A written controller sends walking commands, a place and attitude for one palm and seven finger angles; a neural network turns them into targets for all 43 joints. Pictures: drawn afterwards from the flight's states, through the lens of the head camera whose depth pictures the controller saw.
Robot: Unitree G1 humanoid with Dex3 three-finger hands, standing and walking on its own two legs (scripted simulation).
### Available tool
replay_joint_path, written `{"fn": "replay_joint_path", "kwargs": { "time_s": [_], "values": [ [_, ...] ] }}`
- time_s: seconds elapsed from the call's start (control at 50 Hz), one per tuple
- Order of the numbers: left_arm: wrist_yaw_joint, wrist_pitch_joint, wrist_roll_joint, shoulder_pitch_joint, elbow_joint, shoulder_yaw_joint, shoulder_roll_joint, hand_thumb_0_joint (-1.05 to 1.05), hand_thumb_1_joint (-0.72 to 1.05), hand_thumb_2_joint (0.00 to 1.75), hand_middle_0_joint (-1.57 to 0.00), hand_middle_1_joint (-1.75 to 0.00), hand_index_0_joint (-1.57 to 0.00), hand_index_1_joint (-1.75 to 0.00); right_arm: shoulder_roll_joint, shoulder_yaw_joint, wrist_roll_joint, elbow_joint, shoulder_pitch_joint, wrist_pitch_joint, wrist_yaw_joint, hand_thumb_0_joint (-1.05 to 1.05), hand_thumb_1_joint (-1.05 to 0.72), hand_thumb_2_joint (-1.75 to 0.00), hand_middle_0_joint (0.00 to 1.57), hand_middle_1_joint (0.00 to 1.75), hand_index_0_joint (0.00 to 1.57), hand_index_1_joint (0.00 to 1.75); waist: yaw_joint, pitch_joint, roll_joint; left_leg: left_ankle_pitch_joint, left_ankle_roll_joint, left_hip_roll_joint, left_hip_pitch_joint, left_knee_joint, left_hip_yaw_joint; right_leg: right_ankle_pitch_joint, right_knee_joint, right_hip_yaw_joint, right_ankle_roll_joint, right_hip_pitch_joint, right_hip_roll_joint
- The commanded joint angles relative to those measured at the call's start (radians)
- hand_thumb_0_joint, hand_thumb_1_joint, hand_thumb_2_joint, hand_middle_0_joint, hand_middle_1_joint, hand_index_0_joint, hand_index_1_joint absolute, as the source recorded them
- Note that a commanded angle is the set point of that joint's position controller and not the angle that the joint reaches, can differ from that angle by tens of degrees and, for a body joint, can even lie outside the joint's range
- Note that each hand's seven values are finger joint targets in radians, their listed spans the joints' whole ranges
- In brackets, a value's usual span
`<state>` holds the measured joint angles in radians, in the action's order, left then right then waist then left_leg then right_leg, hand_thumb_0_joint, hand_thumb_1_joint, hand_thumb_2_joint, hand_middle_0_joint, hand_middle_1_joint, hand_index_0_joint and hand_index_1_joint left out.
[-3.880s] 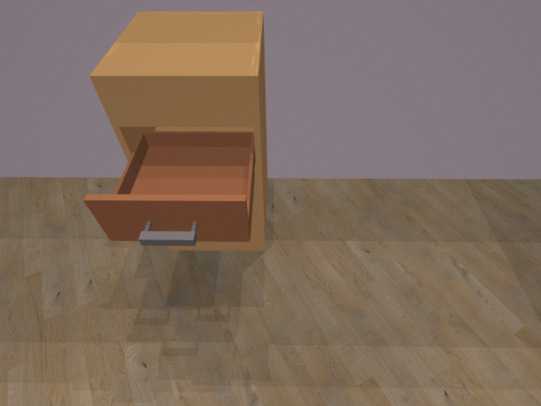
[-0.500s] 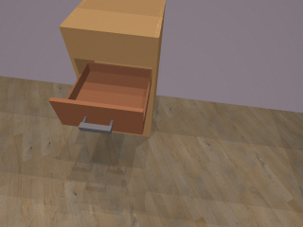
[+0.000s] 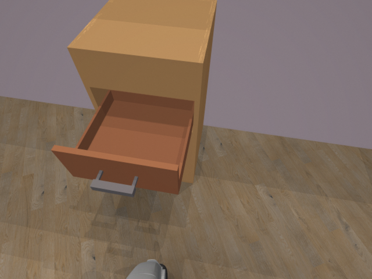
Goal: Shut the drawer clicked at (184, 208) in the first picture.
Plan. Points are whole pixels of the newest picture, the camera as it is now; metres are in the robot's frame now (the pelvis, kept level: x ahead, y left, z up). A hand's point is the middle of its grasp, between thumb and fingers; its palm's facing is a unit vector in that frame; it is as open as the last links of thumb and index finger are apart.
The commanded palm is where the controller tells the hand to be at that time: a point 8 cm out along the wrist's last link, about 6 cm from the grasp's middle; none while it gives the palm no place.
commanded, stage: come to a stop and stand still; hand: left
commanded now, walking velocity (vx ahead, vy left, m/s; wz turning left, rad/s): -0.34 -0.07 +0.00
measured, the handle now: (115, 182) +0.39 +0.26 -0.19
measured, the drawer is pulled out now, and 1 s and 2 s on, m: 0.29 0.29 0.29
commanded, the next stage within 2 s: look again from close up in 1.22 s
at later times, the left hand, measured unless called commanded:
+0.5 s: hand out of the picture +0.09 +0.19 -0.16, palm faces +0.01 -0.96 -0.29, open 7.4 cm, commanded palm none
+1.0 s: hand out of the picture +0.06 +0.21 -0.17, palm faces -0.02 -0.97 -0.26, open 7.3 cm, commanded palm none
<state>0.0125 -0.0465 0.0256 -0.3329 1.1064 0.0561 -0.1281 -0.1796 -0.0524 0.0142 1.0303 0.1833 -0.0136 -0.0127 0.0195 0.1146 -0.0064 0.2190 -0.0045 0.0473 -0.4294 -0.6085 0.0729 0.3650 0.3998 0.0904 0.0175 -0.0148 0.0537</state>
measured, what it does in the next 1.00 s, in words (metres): steps on the spot: left foot, then right foot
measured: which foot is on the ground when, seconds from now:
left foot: up 0.00-0.02, down 0.04-0.36, up 0.38-0.64, down 0.66-1.00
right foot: down 0.00-0.04, up 0.06-0.34, down 0.36-1.00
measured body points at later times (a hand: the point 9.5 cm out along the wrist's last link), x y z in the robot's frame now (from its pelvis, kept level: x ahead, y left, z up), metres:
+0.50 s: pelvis +0.03 -0.02 +0.00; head +0.07 -0.04 +0.44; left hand +0.09 +0.24 -0.14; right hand +0.09 -0.26 -0.16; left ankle +0.03 +0.12 -0.69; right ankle +0.04 -0.11 -0.74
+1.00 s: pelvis +0.03 +0.02 +0.00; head +0.03 +0.00 +0.45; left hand +0.07 +0.26 -0.15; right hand +0.04 -0.21 -0.17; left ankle +0.00 +0.12 -0.74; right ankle +0.04 -0.11 -0.74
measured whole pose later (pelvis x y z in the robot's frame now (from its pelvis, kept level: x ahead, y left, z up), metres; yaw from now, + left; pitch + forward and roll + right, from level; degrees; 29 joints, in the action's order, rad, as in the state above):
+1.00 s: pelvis +0.03 +0.02 +0.00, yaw -2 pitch -1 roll +0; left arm 0.04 0.00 0.01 -0.25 1.08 0.00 -0.17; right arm -0.19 0.00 0.02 1.01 0.29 -0.01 0.03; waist -0.01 0.02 0.05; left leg 0.34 0.03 -0.02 -0.15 -0.51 0.04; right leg 0.25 0.53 0.03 0.01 -0.25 0.03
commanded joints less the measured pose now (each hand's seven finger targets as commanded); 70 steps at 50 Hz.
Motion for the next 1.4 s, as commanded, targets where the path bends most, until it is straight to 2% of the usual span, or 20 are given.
{"fn": "replay_joint_path", "kwargs": {
  "time_s": [0.0,0.02,0.04,0.1,0.24,0.3,0.34,0.36,0.42,0.52,0.56,0.6,0.64,0.72,0.74,0.76,0.78,0.9,1.0,1.38],
  "values": [
    [0.016,0.0,-0.006,-0.027,-0.05,0.017,-0.124,0.0,0.9,0.9,-0.2,-0.3,-0.2,-0.3,-0.131,-0.021,0.018,0.016,0.242,-0.037,0.021,0.0,-0.9,-0.9,0.2,0.3,0.2,0.3,-0.094,-0.17,0.049,-0.397,0.068,0.104,0.486,0.124,-0.133,-0.357,0.274,0.005,-0.045,-0.288,0.056],
    [0.02,0.006,-0.02,-0.064,-0.053,0.003,-0.078,0.0,0.9,0.9,-0.2,-0.3,-0.2,-0.3,-0.194,-0.03,0.017,0.021,0.302,-0.034,0.036,0.0,-0.9,-0.9,0.2,0.3,0.2,0.3,-0.101,-0.279,0.237,-0.747,0.178,0.3,0.582,0.153,-0.331,0.148,0.467,0.038,-0.008,-0.369,-0.035],
    [0.029,0.016,-0.024,-0.078,-0.045,-0.003,-0.068,0.0,0.9,0.9,-0.2,-0.3,-0.2,-0.3,-0.182,-0.019,0.011,0.014,0.261,-0.017,0.05,0.0,-0.9,-0.9,0.2,0.3,0.2,0.3,-0.082,-0.295,0.206,-0.871,0.239,0.347,0.51,0.202,-0.339,0.308,0.569,-0.062,-0.014,-0.327,-0.024],
    [0.031,0.052,-0.01,-0.041,-0.034,-0.006,-0.08,0.0,0.9,0.9,-0.2,-0.3,-0.2,-0.3,-0.132,0.009,0.005,-0.035,0.042,-0.001,0.062,0.0,-0.9,-0.9,0.2,0.3,0.2,0.3,-0.024,-0.103,0.248,-0.639,0.192,0.283,0.23,0.26,-0.211,0.245,0.493,-0.088,-0.008,-0.284,0.028],
    [0.014,0.094,-0.003,-0.052,-0.1,0.025,-0.117,0.0,0.9,0.9,-0.2,-0.3,-0.2,-0.3,-0.199,-0.034,0.01,-0.083,-0.048,0.04,0.069,0.0,-0.9,-0.9,0.2,0.3,0.2,0.3,0.004,-0.18,0.132,-0.394,0.18,0.302,0.168,0.245,-0.188,0.066,0.376,-0.068,-0.021,-0.242,-0.027],
    [0.012,0.085,0.008,-0.073,-0.122,0.031,-0.15,0.0,0.9,0.9,-0.2,-0.3,-0.2,-0.3,-0.169,-0.037,0.001,-0.106,-0.083,0.051,0.059,0.0,-0.9,-0.9,0.2,0.3,0.2,0.3,0.034,-0.149,0.004,-0.085,0.088,0.176,0.06,0.136,-0.113,-0.187,0.089,-0.119,-0.032,-0.16,-0.001],
    [0.012,0.073,0.02,0.049,-0.17,0.043,-0.266,0.0,0.9,0.9,-0.2,-0.3,-0.2,-0.3,-0.085,-0.033,-0.005,-0.116,-0.052,0.065,0.038,0.0,-0.9,-0.9,0.2,0.3,0.2,0.3,0.005,-0.093,-0.275,0.309,-0.016,-0.059,0.036,-0.209,-0.005,-0.223,-0.17,-0.438,-0.183,-0.307,0.303],
    [0.011,0.07,0.017,0.09,-0.189,0.04,-0.269,0.0,0.9,0.9,-0.2,-0.3,-0.2,-0.3,-0.09,-0.038,-0.002,-0.114,-0.06,0.073,0.031,0.0,-0.9,-0.9,0.2,0.3,0.2,0.3,0.012,-0.095,-0.196,0.355,-0.006,-0.058,0.056,-0.381,-0.08,-0.147,-0.174,-0.424,-0.242,-0.373,0.325],
    [0.018,0.059,0.009,0.161,-0.197,0.036,-0.208,0.0,0.9,0.9,-0.2,-0.3,-0.2,-0.3,-0.072,-0.034,0.0,-0.075,-0.007,0.069,0.024,0.0,-0.9,-0.9,0.2,0.3,0.2,0.3,-0.029,-0.085,-0.154,0.216,0.0,-0.032,0.007,-0.446,-0.115,-0.176,-0.13,-0.308,-0.203,-0.291,0.219],
    [0.023,0.041,0.007,0.068,-0.152,0.04,-0.224,0.0,0.9,0.9,-0.2,-0.3,-0.2,-0.3,-0.064,-0.016,-0.007,-0.059,-0.001,0.043,0.028,0.0,-0.9,-0.9,0.2,0.3,0.2,0.3,0.024,-0.151,-0.112,0.262,-0.023,-0.043,0.051,-0.049,-0.069,-0.543,-0.051,-0.296,-0.208,-0.002,0.225],
    [0.025,0.039,-0.002,0.078,-0.132,0.038,-0.229,0.0,0.9,0.9,-0.2,-0.3,-0.2,-0.3,-0.061,-0.009,-0.009,-0.037,0.053,0.037,0.036,0.0,-0.9,-0.9,0.2,0.3,0.2,0.3,0.007,-0.164,-0.119,0.171,-0.025,-0.046,0.135,0.119,-0.066,-0.621,-0.009,-0.279,-0.188,0.008,0.215],
    [0.026,0.041,-0.014,0.111,-0.122,0.033,-0.206,0.0,0.9,0.9,-0.2,-0.3,-0.2,-0.3,-0.067,-0.006,-0.007,-0.002,0.114,0.023,0.041,0.0,-0.9,-0.9,0.2,0.3,0.2,0.3,-0.017,-0.166,-0.085,-0.079,-0.01,-0.013,0.291,0.287,-0.093,-0.531,0.047,-0.22,-0.121,-0.084,0.156],
    [0.023,0.049,-0.021,0.117,-0.12,0.013,-0.148,0.0,0.9,0.9,-0.2,-0.3,-0.2,-0.3,-0.124,-0.002,0.006,0.001,0.09,0.015,0.048,0.0,-0.9,-0.9,0.2,0.3,0.2,0.3,0.007,-0.149,0.095,-0.335,0.048,0.125,0.282,0.257,-0.204,-0.326,0.061,-0.114,-0.054,-0.139,0.049],
    [0.016,0.06,-0.014,0.153,-0.079,0.007,-0.152,0.0,0.9,0.9,-0.2,-0.3,-0.2,-0.3,-0.104,0.016,0.003,0.02,0.074,0.015,0.051,0.0,-0.9,-0.9,0.2,0.3,0.2,0.3,0.002,-0.089,0.131,-0.134,0.029,0.088,0.187,0.314,-0.163,-0.216,0.016,-0.094,-0.047,-0.094,0.028],
    [0.015,0.059,-0.015,0.145,-0.069,0.005,-0.147,0.0,0.9,0.9,-0.2,-0.3,-0.2,-0.3,-0.1,0.018,0.004,0.027,0.075,0.015,0.051,0.0,-0.9,-0.9,0.2,0.3,0.2,0.3,0.006,-0.077,0.123,-0.101,0.028,0.082,0.178,0.319,-0.161,-0.218,0.003,-0.1,-0.048,-0.09,0.028],
    [0.061,0.021,-0.019,-0.054,-0.034,-0.018,-0.173,0.0,0.9,0.9,-0.2,-0.3,-0.2,-0.3,-0.122,0.013,-0.014,-0.057,-0.036,-0.014,0.036,0.0,-0.9,-0.9,0.2,0.3,0.2,0.3,0.068,-0.156,0.12,-0.118,-0.004,0.069,0.232,0.064,-0.055,-0.587,0.032,-0.179,-0.056,-0.111,0.123],
    [0.054,0.005,-0.015,0.046,-0.075,-0.013,-0.227,0.0,0.9,0.9,-0.2,-0.3,-0.2,-0.3,-0.057,0.021,-0.008,-0.076,0.083,-0.005,0.036,0.0,-0.9,-0.9,0.2,0.3,0.2,0.3,-0.035,-0.23,0.109,0.049,-0.008,-0.002,0.197,0.095,-0.083,-0.523,0.042,-0.272,-0.107,-0.077,0.188],
    [0.025,0.025,-0.012,0.084,-0.09,-0.038,-0.147,0.0,0.9,0.9,-0.2,-0.3,-0.2,-0.3,-0.08,0.042,0.003,-0.075,0.159,-0.016,0.039,0.0,-0.9,-0.9,0.2,0.3,0.2,0.3,-0.026,-0.085,0.043,-0.152,0.046,0.072,0.178,0.221,-0.159,-0.22,0.074,-0.117,-0.067,-0.181,0.039],
    [0.02,0.033,-0.016,0.066,-0.081,-0.046,-0.133,0.0,0.9,0.9,-0.2,-0.3,-0.2,-0.3,-0.106,0.05,0.003,-0.066,0.166,-0.021,0.041,0.0,-0.9,-0.9,0.2,0.3,0.2,0.3,-0.022,-0.002,0.017,-0.078,0.051,0.067,0.151,0.289,-0.169,-0.171,0.062,-0.12,-0.057,-0.204,0.031],
    [0.025,0.017,-0.017,0.005,-0.032,-0.052,-0.129,0.0,0.9,0.9,-0.2,-0.3,-0.2,-0.3,-0.076,0.066,-0.003,0.035,0.2,-0.025,0.041,0.0,-0.9,-0.9,0.2,0.3,0.2,0.3,-0.023,-0.081,-0.003,-0.117,0.038,0.047,0.26,0.273,-0.106,-0.32,0.024,-0.155,-0.062,-0.164,0.058]
  ]
}}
